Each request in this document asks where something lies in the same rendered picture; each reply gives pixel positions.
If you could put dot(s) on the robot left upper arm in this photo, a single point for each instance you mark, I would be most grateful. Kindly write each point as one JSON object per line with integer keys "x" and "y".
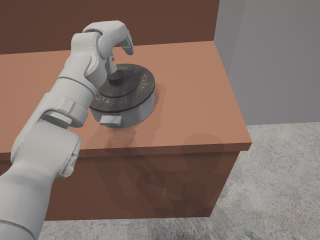
{"x": 49, "y": 152}

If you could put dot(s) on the left robot hand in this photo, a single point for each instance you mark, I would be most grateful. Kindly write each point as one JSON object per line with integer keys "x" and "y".
{"x": 119, "y": 34}

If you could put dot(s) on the pot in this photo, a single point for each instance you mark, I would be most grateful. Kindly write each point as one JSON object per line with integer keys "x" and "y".
{"x": 128, "y": 118}

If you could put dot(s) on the left robot forearm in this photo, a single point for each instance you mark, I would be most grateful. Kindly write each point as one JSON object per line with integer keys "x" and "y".
{"x": 67, "y": 103}

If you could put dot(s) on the knob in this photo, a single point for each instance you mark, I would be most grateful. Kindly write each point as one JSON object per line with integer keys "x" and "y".
{"x": 117, "y": 78}

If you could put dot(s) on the lid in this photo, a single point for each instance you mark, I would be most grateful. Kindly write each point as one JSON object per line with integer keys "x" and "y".
{"x": 138, "y": 87}

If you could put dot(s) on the table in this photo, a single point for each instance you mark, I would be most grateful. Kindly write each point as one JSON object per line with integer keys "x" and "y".
{"x": 173, "y": 164}

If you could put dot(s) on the right robot hand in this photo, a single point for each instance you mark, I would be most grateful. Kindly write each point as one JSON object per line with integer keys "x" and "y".
{"x": 253, "y": 234}

